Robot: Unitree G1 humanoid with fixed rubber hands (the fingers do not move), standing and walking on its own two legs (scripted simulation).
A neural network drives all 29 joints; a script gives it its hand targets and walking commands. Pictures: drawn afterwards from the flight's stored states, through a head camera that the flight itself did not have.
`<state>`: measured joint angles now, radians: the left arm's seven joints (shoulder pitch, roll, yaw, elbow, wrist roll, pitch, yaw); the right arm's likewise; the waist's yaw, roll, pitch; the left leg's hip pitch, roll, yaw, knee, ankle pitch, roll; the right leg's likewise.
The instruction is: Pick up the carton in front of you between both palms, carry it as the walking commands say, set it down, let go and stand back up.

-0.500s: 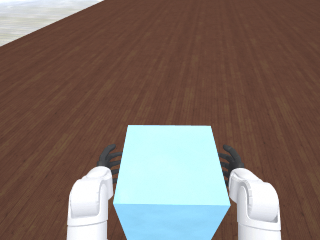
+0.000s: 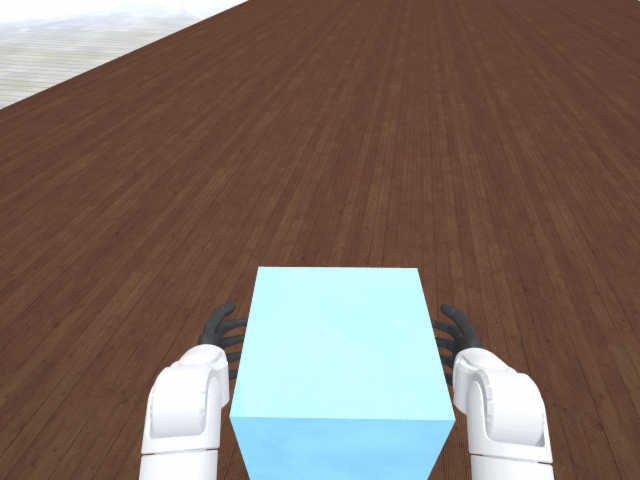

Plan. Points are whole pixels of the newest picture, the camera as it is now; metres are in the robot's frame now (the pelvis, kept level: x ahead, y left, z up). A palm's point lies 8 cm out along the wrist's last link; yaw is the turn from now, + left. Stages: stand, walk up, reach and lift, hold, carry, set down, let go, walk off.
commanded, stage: carry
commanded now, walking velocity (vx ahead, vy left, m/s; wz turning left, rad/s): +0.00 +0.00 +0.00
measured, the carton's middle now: (336, 387) +0.27 +0.00 +0.00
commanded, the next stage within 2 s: hold in 1.00 s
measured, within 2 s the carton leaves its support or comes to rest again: neither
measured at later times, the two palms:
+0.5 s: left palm (216, 375) +0.26 +0.15 +0.04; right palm (455, 380) +0.26 -0.15 +0.04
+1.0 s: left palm (210, 372) +0.27 +0.16 +0.04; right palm (450, 376) +0.27 -0.14 +0.04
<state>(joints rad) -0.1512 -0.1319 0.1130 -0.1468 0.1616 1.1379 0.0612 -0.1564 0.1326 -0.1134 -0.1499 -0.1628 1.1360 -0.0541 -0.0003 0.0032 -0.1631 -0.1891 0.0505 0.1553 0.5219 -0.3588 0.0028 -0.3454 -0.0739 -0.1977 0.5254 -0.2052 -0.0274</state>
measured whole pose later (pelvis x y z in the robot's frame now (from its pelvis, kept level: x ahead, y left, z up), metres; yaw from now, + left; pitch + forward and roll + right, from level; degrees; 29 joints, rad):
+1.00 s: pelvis -0.02 +0.01 +0.00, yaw +0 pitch +2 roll +0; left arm -0.23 -0.15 0.19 0.20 0.25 0.73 0.02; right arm -0.23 0.15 -0.19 0.19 -0.25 0.73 -0.01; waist 0.00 0.00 -0.11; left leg -0.24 0.04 0.17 0.54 -0.33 0.02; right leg -0.38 -0.09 -0.18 0.51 -0.15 -0.02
